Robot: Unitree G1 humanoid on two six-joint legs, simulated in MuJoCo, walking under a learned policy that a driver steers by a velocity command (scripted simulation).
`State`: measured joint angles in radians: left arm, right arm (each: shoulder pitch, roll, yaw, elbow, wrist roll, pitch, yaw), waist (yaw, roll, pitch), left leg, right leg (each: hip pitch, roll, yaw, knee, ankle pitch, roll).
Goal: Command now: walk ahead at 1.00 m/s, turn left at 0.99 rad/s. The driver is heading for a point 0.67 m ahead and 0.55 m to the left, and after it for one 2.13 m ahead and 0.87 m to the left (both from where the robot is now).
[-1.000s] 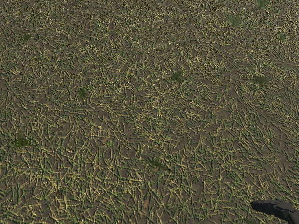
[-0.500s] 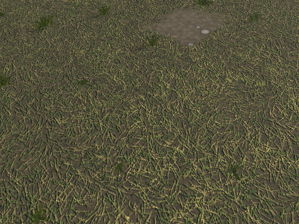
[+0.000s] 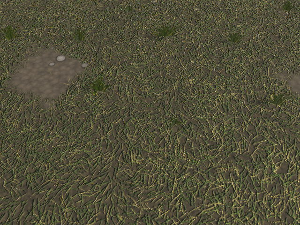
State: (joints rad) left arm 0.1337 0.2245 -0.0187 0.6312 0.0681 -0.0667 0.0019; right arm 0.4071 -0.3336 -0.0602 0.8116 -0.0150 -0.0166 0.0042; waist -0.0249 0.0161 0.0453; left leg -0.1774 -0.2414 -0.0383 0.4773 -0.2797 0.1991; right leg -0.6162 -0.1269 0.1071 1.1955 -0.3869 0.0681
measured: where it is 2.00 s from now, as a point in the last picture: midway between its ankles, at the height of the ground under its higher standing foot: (63, 105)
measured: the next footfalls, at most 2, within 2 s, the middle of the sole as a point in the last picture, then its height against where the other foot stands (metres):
right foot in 0.20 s outside the picture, level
left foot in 0.66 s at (127, 180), level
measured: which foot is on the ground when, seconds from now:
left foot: down 0.00-0.22, up 0.24-0.64, down 0.66-1.00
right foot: up 0.00-0.18, down 0.20-0.66, up 0.68-1.00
